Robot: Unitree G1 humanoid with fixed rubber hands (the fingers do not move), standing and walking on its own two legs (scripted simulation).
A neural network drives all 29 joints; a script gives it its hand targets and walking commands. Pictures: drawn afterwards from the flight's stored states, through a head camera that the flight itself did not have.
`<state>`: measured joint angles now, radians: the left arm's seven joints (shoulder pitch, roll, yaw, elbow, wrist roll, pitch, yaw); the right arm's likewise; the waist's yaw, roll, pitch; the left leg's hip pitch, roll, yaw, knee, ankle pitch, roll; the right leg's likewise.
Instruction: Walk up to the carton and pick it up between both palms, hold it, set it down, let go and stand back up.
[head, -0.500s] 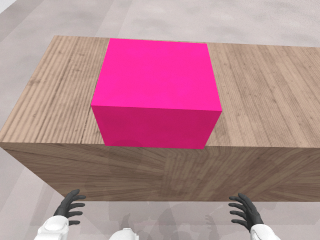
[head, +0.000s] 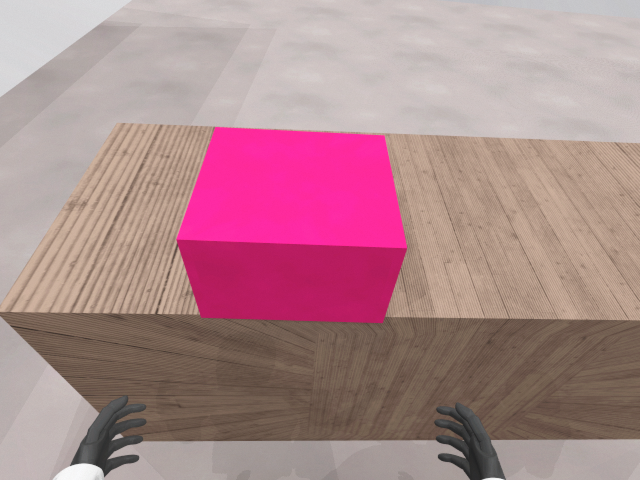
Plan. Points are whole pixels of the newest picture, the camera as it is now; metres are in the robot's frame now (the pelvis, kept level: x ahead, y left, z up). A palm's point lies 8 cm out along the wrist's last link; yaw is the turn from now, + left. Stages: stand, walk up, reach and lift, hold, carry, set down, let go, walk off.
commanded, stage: reach and lift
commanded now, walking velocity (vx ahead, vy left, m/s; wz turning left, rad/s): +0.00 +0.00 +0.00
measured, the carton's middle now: (296, 222) +0.52 +0.05 +0.01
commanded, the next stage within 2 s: none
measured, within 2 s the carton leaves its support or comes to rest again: neither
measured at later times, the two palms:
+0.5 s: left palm (95, 424) +0.20 +0.27 -0.03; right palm (482, 413) +0.22 -0.20 -0.03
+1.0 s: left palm (103, 364) +0.26 +0.27 +0.01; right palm (476, 356) +0.28 -0.19 +0.01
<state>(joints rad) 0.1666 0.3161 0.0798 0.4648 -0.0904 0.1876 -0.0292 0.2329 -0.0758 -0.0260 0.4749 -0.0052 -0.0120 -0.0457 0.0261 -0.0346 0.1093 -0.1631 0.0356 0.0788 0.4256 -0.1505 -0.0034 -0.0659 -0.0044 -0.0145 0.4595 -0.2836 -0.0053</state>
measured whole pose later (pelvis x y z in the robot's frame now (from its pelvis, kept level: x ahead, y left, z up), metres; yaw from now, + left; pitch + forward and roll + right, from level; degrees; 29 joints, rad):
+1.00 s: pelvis +0.05 +0.00 +0.00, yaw +1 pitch -3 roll +0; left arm 0.13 0.36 0.03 0.41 -0.30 -0.22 -0.11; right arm 0.14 -0.20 0.09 0.41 0.30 -0.25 -0.09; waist 0.05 -0.03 0.03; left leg -0.14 0.03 0.06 0.42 -0.22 -0.01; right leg 0.01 -0.01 -0.03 0.36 -0.31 -0.01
